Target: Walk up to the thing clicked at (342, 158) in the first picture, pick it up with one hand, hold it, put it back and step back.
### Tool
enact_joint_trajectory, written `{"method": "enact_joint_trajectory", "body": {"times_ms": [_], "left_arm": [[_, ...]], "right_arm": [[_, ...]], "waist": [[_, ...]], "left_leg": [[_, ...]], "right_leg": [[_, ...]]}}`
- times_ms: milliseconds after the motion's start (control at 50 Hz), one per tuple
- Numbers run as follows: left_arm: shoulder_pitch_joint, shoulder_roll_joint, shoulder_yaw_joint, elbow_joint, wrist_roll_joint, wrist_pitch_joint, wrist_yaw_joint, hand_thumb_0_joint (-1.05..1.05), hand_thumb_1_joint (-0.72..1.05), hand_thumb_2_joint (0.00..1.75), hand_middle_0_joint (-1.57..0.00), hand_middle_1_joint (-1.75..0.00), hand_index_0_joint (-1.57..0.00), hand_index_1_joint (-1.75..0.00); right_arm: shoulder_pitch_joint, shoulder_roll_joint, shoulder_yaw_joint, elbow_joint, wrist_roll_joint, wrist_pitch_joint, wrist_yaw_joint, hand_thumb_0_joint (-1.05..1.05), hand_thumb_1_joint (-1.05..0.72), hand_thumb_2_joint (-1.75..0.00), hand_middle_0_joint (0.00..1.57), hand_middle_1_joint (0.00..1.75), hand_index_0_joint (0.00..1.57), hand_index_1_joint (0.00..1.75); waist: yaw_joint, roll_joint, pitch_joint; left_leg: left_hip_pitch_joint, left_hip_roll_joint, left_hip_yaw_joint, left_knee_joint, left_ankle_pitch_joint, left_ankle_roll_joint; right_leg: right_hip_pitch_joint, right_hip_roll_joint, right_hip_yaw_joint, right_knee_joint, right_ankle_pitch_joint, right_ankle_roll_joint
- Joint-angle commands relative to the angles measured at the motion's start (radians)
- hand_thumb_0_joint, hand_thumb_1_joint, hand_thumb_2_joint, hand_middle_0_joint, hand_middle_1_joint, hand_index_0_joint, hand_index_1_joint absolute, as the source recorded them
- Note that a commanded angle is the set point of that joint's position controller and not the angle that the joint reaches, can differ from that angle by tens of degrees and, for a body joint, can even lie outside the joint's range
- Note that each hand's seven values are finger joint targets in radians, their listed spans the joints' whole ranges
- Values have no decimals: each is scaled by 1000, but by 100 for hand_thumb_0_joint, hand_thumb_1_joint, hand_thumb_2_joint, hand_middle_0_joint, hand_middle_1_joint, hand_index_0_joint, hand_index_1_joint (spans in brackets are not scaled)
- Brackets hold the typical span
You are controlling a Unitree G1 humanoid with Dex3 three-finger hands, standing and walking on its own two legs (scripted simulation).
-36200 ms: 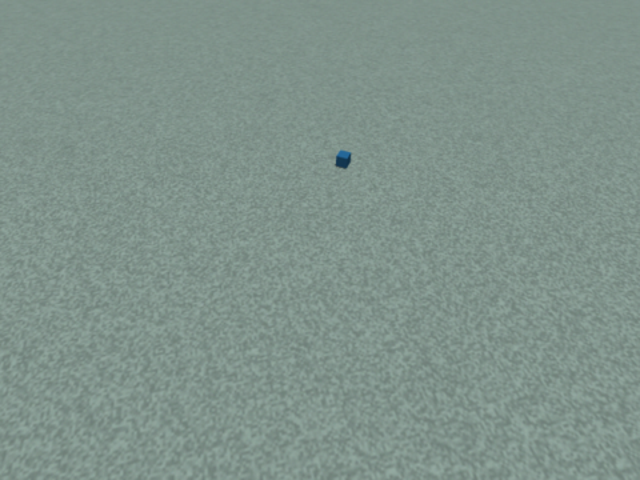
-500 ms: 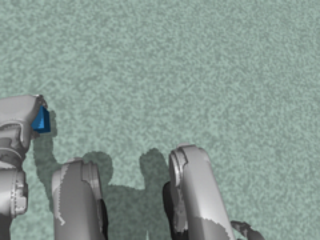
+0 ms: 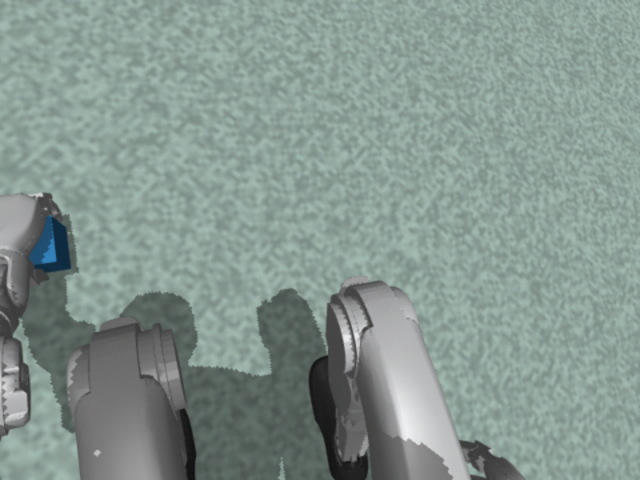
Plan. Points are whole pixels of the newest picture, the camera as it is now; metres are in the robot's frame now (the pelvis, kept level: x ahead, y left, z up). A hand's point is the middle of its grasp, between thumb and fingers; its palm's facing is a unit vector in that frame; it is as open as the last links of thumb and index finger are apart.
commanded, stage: rest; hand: left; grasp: from above
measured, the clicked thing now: (35, 246) +0.43 +0.29 -0.22
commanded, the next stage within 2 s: open in 1.06 s
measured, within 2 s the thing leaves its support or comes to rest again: rests again in 0.62 s
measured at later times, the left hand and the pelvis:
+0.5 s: hand (40, 249) +0.44 +0.29 -0.24, palm faces -0.43 -0.14 -0.89, open 9.1 cm; pelvis +0.00 +0.00 -0.02, yaw -3 degrees
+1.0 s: hand (45, 250) +0.44 +0.29 -0.25, palm faces -0.43 -0.14 -0.89, open 9.1 cm; pelvis +0.00 +0.01 -0.02, yaw -5 degrees
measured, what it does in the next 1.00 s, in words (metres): stands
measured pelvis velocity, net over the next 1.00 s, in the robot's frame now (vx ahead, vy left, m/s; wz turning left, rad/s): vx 0.00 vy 0.01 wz -0.09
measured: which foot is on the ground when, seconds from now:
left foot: down 0.00-1.00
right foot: down 0.00-1.00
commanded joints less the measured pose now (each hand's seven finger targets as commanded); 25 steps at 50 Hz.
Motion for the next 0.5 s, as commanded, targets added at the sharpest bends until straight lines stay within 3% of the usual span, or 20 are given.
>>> {"method": "enact_joint_trajectory", "body": {"times_ms": [0, 20, 60, 80, 120, 140, 180, 200, 220, 240, 260, 280, 300, 340, 360, 380, 400, 420, 440, 480], "left_arm": [[-335, 287, 40, -137, -10, 0, 68, 0, 54, 78, -96, -60, -96, -61], [-287, 277, 51, -98, -14, 3, 74, 0, 52, 78, -96, -58, -95, -59], [-330, 301, 56, -129, -7, -7, 82, 0, 53, 76, -95, -59, -95, -59], [-315, 287, 45, -83, -2, -3, 82, 0, 54, 76, -95, -59, -95, -60], [-313, 301, 67, -48, -2, -3, 90, 0, 57, 77, -97, -61, -97, -61], [-320, 287, 42, -27, -4, -8, 90, 0, 57, 76, -97, -62, -97, -62], [-312, 328, 66, -26, 6, -12, 96, 0, 58, 78, -98, -62, -98, -62], [-295, 238, -1, 35, 0, -6, 88, 0, 59, 76, -99, -61, -99, -61], [-345, 322, 51, -31, -2, -17, 99, 0, 63, 75, -100, -62, -101, -62], [-300, 328, 62, -29, -13, -20, 104, 0, 63, 79, -102, -61, -102, -61], [-288, 357, 82, -7, -3, -17, 110, 0, 64, 76, -102, -61, -102, -61], [-289, 350, 71, -10, 8, -19, 108, 0, 66, 76, -103, -62, -103, -61], [-275, 375, 100, -11, 10, -17, 114, 0, 67, 77, -104, -61, -104, -60], [-304, 325, 69, -14, 4, -23, 117, 0, 68, 77, -106, -60, -106, -60], [-305, 365, 88, 8, 10, -23, 124, 0, 70, 78, -107, -61, -107, -61], [-312, 359, 69, -7, 11, -25, 124, 0, 68, 77, -106, -60, -106, -60], [-295, 377, 97, 8, 8, -26, 135, 0, 67, 75, -106, -58, -106, -58], [-287, 352, 71, 15, 10, -27, 135, 0, 69, 74, -106, -59, -106, -59], [-268, 389, 108, 7, 9, -25, 144, 0, 68, 76, -106, -59, -106, -59], [-271, 383, 106, 0, 14, -24, 149, 0, 70, 77, -107, -58, -107, -58]], "right_arm": [[193, -254, -62, 2, -7, -13, -2, 0, -90, -89, 20, 30, 20, 30], [190, -259, -60, 1, -9, -14, -3, 0, -89, -89, 20, 30, 20, 30], [186, -264, -56, 0, -20, -17, 2, 0, -89, -89, 20, 30, 20, 30], [187, -261, -51, 4, -22, -20, 5, 0, -89, -89, 20, 30, 20, 30], [191, -270, -46, 8, -36, -24, 12, 0, -89, -89, 20, 30, 20, 30], [176, -265, -40, 0, -37, -27, 18, 0, -89, -89, 20, 30, 20, 30], [191, -276, -37, 7, -45, -31, 21, 0, -89, -89, 20, 30, 20, 30], [180, -258, -20, 12, -48, -38, 29, 0, -90, -89, 20, 30, 20, 30], [176, -275, -25, 9, -61, -44, 32, 0, -89, -89, 20, 30, 20, 30], [178, -286, -24, 0, -50, -48, 32, 0, -89, -89, 20, 30, 20, 30], [182, -290, -20, 7, -57, -50, 36, 0, -89, -89, 20, 30, 20, 30], [173, -289, -23, 1, -57, -52, 41, 0, -89, -89, 20, 30, 20, 30], [187, -295, -21, 10, -66, -51, 44, 0, -89, -89, 20, 30, 20, 30], [166, -302, -18, -8, -68, -58, 51, 0, -90, -90, 20, 30, 20, 30], [174, -303, -12, 4, -73, -62, 56, 0, -90, -90, 20, 30, 20, 30], [163, -307, -8, -7, -74, -66, 62, 0, -89, -90, 20, 30, 20, 30], [166, -316, -8, -1, -76, -68, 61, 0, -90, -90, 20, 30, 20, 30], [154, -308, -6, -14, -73, -72, 67, 0, -89, -89, 20, 30, 20, 30], [164, -313, -6, 3, -79, -72, 68, 0, -89, -90, 20, 30, 20, 30], [164, -319, -2, -3, -85, -76, 74, 0, -89, -90, 20, 30, 20, 30]], "waist": [[-12, 317, -671], [-1, 307, -660], [-19, 332, -685], [-23, 322, -665], [-38, 318, -654], [-39, 309, -636], [-42, 317, -634], [-50, 311, -599], [-61, 325, -629], [-33, 331, -627], [-42, 332, -629], [-39, 343, -627], [-48, 345, -631], [-60, 350, -608], [-69, 368, -592], [-71, 371, -591], [-62, 366, -580], [-59, 364, -576], [-56, 375, -587], [-64, 381, -593]], "left_leg": [[475, -13, 131, -232, 170, 53], [475, -15, 129, -231, 169, 52], [492, -12, 123, -219, 195, 50], [489, -11, 123, -207, 201, 50], [472, -13, 121, -192, 212, 51], [443, -9, 116, -190, 185, 52], [444, -10, 118, -176, 203, 53], [440, -11, 116, -175, 179, 51], [450, -8, 110, -169, 193, 52], [454, -9, 107, -174, 195, 51], [452, -9, 109, -171, 204, 50], [459, -8, 109, -168, 205, 48], [465, -7, 105, -166, 217, 48], [464, -8, 102, -158, 210, 46], [469, -5, 97, -153, 204, 45], [466, -3, 94, -154, 199, 44], [454, -5, 92, -157, 187, 43], [447, -3, 91, -158, 171, 43], [463, -3, 91, -162, 186, 43], [469, -3, 87, -152, 206, 42]], "right_leg": [[341, 33, -114, -232, 221, -74], [329, 29, -118, -227, 214, -75], [339, 34, -123, -213, 244, -74], [332, 34, -126, -205, 253, -74], [343, 34, -133, -196, 266, -69], [338, 39, -128, -199, 243, -72], [366, 40, -129, -199, 264, -69], [337, 39, -132, -191, 242, -71], [356, 45, -140, -193, 258, -67], [355, 42, -143, -194, 254, -68], [372, 42, -145, -183, 264, -70], [365, 44, -144, -175, 265, -71], [373, 46, -152, -175, 278, -68], [343, 44, -161, -169, 267, -70], [337, 45, -166, -162, 265, -69], [338, 47, -164, -161, 262, -70], [330, 48, -172, -163, 248, -72], [328, 52, -170, -164, 235, -73], [346, 51, -173, -164, 250, -69], [339, 51, -180, -150, 268, -67]]}}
